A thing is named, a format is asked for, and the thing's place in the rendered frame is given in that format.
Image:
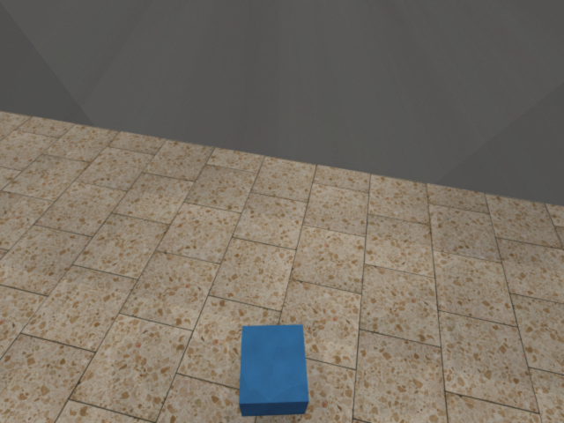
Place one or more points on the carton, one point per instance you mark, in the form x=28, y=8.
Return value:
x=273, y=378

